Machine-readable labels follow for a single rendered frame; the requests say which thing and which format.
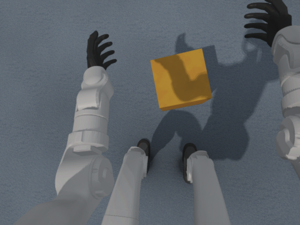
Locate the left robot upper arm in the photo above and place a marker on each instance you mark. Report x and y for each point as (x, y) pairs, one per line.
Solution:
(81, 183)

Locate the left robot hand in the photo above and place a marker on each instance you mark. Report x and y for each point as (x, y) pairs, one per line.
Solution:
(94, 57)

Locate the robot right forearm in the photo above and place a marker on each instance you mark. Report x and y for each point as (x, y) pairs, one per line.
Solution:
(286, 51)

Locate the robot left forearm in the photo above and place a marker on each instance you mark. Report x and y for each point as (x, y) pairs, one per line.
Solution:
(89, 136)

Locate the right robot upper arm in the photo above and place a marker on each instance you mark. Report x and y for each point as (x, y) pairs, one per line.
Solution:
(288, 141)

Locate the right robot hand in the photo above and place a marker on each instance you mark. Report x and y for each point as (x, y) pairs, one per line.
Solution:
(277, 19)

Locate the right robot shin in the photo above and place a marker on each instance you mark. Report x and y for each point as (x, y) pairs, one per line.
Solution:
(200, 153)

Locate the robot left thigh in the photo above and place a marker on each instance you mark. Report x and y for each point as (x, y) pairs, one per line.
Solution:
(123, 206)

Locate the carton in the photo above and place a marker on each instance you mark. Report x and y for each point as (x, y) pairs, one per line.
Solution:
(181, 80)

